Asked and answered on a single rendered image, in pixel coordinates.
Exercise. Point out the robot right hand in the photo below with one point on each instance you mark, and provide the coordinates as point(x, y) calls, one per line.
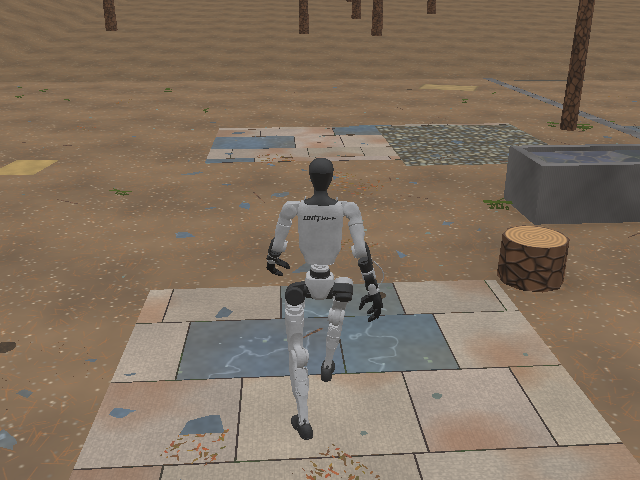
point(376, 307)

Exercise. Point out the robot left upper arm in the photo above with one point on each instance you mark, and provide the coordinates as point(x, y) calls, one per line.
point(288, 212)

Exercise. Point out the robot torso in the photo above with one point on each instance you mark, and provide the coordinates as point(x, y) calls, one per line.
point(320, 235)

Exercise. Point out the robot right forearm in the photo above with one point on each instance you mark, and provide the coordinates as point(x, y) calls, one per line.
point(368, 273)

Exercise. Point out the right robot shin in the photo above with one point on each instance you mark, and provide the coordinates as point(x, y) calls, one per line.
point(332, 340)

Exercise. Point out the robot left forearm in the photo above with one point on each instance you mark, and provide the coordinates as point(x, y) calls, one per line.
point(272, 256)

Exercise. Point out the robot left hand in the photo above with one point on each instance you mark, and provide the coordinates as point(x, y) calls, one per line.
point(273, 270)

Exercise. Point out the robot right upper arm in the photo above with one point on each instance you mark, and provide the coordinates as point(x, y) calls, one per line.
point(352, 212)

